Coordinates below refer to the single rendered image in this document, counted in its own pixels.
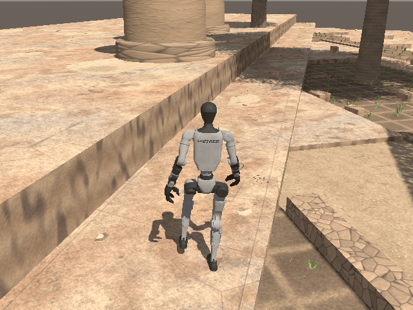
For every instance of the robot left hand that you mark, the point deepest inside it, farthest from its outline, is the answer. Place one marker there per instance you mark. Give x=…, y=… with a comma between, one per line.
x=168, y=194

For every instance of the robot right hand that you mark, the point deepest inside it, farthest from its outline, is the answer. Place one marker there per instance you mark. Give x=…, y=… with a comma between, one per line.
x=231, y=177

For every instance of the robot right forearm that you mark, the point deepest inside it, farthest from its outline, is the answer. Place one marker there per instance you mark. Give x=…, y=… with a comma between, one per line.
x=235, y=169

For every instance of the robot left forearm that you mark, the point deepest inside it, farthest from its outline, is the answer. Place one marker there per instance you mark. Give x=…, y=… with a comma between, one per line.
x=174, y=174

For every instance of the robot left thigh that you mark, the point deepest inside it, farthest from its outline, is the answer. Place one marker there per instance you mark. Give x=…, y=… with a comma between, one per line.
x=190, y=188

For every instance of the right robot upper arm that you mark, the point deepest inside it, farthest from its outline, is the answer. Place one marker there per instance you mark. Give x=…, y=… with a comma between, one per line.
x=231, y=148

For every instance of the robot head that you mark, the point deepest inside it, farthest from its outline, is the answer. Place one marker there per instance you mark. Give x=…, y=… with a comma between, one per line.
x=208, y=113

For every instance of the left robot upper arm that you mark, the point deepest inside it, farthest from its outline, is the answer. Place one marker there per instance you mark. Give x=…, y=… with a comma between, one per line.
x=184, y=145

